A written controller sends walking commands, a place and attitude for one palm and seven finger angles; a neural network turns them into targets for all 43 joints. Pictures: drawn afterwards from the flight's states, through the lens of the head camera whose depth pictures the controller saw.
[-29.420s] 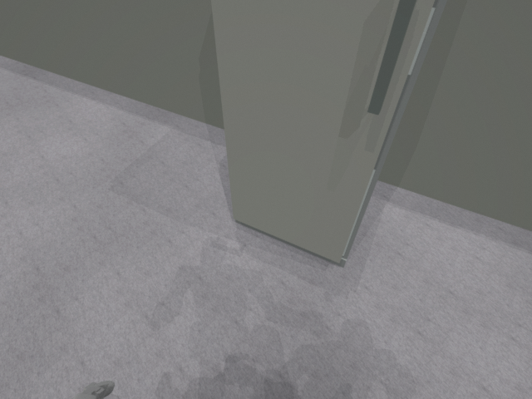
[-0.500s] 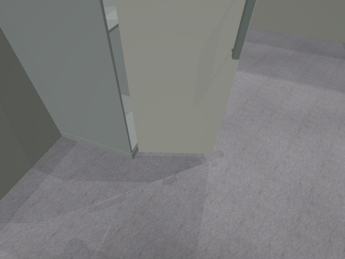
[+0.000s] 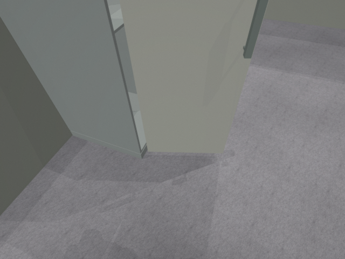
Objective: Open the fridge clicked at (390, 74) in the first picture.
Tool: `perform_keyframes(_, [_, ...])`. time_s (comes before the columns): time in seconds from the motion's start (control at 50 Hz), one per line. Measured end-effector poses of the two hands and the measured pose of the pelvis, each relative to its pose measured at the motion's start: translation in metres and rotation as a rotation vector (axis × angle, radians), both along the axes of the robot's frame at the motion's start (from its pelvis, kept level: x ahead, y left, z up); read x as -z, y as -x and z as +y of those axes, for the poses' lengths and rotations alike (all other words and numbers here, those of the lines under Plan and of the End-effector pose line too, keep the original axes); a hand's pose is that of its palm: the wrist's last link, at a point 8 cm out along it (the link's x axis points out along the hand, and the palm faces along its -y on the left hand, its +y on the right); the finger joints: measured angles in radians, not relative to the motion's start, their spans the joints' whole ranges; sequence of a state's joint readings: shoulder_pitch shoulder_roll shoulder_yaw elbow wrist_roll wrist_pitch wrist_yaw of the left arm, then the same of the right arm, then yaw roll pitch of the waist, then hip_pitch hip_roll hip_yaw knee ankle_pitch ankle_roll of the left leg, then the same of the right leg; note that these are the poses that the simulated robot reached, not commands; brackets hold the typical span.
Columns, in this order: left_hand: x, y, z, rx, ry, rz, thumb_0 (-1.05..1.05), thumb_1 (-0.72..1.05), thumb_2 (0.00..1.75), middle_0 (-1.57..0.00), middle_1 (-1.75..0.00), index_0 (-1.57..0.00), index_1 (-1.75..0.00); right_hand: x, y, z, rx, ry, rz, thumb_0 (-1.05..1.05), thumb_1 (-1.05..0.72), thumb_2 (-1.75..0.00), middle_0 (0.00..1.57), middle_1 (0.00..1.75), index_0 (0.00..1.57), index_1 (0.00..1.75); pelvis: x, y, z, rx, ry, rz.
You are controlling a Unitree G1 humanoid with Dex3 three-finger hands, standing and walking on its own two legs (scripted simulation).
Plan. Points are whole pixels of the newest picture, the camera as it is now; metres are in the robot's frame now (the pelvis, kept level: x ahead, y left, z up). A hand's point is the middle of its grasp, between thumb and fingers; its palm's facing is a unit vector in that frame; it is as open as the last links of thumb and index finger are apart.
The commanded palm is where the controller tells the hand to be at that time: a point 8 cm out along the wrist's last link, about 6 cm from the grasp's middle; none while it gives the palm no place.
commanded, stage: look to check the result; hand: right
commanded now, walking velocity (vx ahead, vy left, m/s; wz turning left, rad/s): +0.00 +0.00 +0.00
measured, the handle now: (257, 11) +0.82 -0.22 +0.20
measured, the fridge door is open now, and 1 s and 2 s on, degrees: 71 71 71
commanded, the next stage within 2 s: stand and wait in 0.40 s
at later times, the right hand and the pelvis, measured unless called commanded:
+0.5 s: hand out of the picture +0.08 -0.23 -0.16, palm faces -0.04 +0.94 -0.33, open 7.4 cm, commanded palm none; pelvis +0.02 +0.01 +0.00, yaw +0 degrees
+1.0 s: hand out of the picture +0.08 -0.22 -0.16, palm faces -0.05 +0.95 -0.31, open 7.4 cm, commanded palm none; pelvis +0.02 +0.02 +0.00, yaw +1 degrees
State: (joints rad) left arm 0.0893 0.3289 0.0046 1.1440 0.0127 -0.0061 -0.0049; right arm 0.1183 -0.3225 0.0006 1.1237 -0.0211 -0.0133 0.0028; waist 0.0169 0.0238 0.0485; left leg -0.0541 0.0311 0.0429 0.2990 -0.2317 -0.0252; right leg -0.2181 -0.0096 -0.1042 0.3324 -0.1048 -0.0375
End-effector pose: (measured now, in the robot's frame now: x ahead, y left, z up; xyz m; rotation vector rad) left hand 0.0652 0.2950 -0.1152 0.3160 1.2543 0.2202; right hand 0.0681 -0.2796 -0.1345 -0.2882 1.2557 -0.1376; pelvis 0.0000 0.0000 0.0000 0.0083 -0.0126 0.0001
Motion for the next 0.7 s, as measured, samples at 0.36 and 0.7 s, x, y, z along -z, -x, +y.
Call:
perform_keyframes(0.36, [0.005, -0.032, -0.001, 0.022, 0.031, -0.028, 0.00, 0.91, 0.90, -0.20, -0.30, -0.20, -0.29, -0.009, -0.004, -0.006, 0.024, 0.049, 0.020, 0.01, -0.90, -0.90, 0.20, 0.30, 0.20, 0.30, -0.001, -0.017, 0.008, -0.003, 0.009, 0.001])
perform_keyframes(0.7, [0.001, -0.032, 0.013, 0.008, 0.016, -0.029, 0.00, 0.91, 0.90, -0.20, -0.30, -0.20, -0.29, -0.007, -0.019, 0.012, 0.012, 0.029, -0.008, 0.01, -0.90, -0.90, 0.20, 0.30, 0.20, 0.30, -0.001, -0.023, 0.017, -0.008, 0.012, -0.005])
